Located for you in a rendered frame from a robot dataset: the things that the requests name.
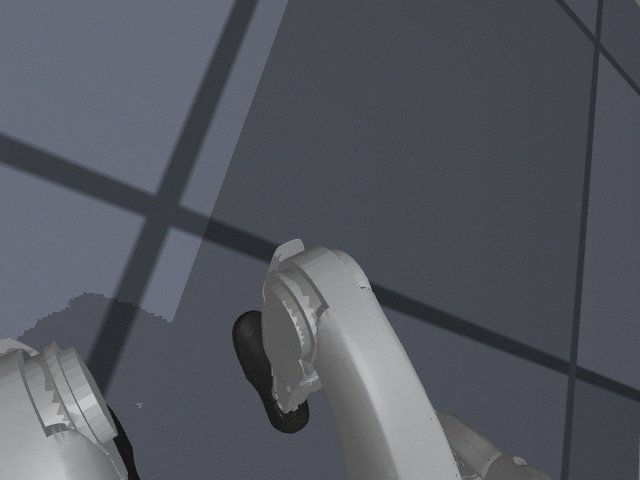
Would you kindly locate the right robot hand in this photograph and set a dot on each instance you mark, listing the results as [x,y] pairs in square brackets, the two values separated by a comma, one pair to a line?
[472,449]

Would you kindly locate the right robot arm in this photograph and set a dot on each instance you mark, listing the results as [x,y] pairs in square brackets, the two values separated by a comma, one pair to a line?
[510,466]

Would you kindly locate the left robot foot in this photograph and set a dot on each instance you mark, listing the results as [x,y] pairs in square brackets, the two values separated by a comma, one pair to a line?
[125,448]

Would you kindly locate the right robot foot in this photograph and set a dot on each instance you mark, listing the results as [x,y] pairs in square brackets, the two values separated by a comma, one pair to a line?
[248,344]

